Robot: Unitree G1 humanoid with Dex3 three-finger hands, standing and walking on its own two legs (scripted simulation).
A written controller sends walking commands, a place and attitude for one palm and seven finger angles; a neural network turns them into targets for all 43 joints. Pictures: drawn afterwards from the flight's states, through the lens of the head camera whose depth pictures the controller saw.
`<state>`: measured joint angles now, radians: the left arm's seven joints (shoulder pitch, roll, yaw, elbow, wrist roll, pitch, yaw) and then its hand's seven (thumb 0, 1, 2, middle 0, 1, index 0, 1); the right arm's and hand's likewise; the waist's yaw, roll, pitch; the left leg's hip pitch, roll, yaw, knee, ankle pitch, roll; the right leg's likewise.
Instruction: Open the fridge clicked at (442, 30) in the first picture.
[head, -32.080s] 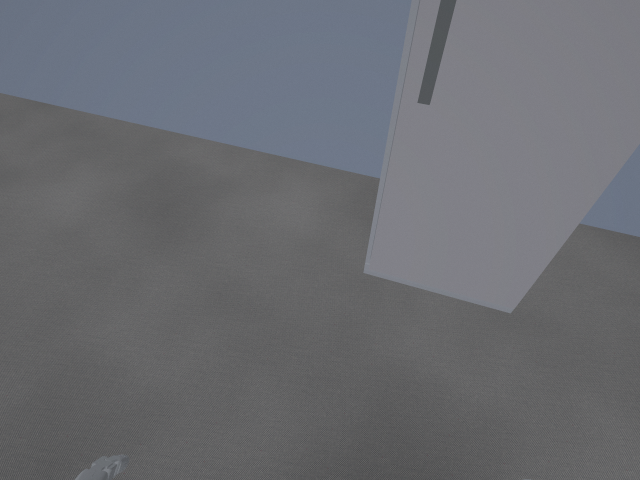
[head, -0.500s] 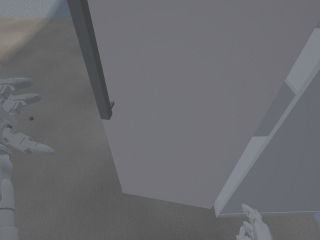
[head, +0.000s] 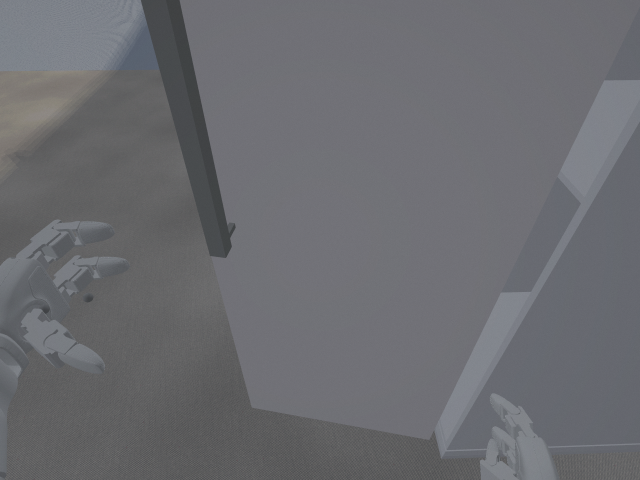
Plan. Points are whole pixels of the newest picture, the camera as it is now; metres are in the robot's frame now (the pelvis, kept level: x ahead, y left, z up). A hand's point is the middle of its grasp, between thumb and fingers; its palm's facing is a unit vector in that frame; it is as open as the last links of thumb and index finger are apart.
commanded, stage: draw the hand back to the body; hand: left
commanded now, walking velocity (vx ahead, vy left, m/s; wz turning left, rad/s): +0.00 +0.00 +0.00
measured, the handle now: (200, 124) +0.46 +0.23 +0.25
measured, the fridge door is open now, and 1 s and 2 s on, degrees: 78 78 78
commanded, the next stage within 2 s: step back with the hand held close in 1.06 s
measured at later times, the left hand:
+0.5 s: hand (86, 296) +0.23 +0.28 +0.17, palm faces +0.49 -0.81 -0.34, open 10.6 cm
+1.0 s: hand (91, 309) +0.22 +0.27 +0.17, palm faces +0.48 -0.80 -0.37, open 7.5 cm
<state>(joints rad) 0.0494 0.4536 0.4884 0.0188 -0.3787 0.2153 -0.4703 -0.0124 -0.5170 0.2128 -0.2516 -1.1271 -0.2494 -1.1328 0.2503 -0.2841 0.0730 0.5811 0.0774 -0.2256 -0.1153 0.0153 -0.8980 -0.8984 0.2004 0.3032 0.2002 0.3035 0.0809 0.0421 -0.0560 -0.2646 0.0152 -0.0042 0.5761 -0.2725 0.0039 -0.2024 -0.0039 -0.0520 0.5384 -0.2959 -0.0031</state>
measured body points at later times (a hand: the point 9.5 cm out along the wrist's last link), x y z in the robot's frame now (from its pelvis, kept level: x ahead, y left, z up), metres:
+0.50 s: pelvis +0.02 +0.00 +0.01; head -0.01 -0.01 +0.46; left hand +0.20 +0.32 +0.19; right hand +0.19 -0.22 -0.08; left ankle +0.02 +0.12 -0.73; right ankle +0.00 -0.12 -0.73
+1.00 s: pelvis +0.03 +0.00 +0.01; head +0.00 -0.02 +0.46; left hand +0.18 +0.31 +0.19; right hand +0.22 -0.21 -0.07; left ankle +0.03 +0.12 -0.73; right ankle +0.00 -0.12 -0.73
